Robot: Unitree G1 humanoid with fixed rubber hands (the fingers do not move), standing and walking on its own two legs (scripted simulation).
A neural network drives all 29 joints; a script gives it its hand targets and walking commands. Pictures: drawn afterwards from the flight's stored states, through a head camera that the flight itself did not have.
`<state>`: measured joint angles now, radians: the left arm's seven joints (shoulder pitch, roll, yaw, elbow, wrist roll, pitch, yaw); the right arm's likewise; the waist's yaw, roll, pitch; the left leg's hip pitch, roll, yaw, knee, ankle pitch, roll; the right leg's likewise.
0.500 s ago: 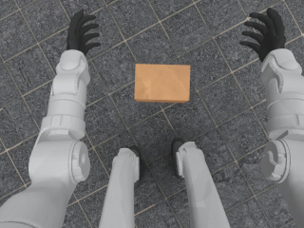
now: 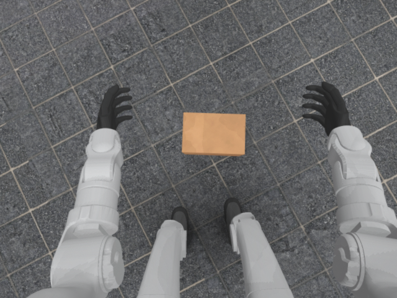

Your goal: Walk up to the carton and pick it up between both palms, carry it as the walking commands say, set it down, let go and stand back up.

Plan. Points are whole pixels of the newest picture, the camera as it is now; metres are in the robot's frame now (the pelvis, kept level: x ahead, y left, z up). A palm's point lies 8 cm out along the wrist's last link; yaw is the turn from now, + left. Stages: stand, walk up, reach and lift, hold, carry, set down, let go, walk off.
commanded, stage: let go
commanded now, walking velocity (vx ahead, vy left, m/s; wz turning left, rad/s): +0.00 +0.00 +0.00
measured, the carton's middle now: (213, 135) +0.45 -0.04 -0.62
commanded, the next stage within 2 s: stand in 0.98 s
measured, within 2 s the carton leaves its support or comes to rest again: neither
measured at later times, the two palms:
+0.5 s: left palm (47, 227) +0.26 +0.23 -0.01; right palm (370, 226) +0.23 -0.23 +0.00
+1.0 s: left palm (28, 264) +0.22 +0.25 +0.02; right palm (380, 245) +0.21 -0.22 +0.01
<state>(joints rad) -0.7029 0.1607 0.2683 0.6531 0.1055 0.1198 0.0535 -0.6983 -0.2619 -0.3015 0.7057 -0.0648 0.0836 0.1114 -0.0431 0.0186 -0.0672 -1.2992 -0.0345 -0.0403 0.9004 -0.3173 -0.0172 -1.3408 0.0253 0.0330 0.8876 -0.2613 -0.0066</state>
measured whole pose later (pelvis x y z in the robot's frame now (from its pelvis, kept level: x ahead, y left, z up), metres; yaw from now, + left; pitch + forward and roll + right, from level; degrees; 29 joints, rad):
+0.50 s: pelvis +0.06 +0.01 +0.07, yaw -1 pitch +12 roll -1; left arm 0.11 0.18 0.08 0.49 0.02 0.00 -0.04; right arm 0.15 -0.20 -0.07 0.47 0.01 -0.01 0.07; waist -0.02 0.01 -0.02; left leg -0.44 -0.02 -0.06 0.54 -0.31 0.00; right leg -0.47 0.03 0.03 0.52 -0.25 0.00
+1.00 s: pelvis +0.06 +0.01 +0.08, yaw +0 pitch -4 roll -1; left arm 0.22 0.21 0.03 0.45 0.01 0.11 -0.05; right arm 0.22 -0.24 -0.04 0.43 -0.02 0.13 0.07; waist 0.00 0.02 0.08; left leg -0.09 -0.03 -0.05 0.46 -0.30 0.01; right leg -0.13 0.02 0.03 0.45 -0.26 0.01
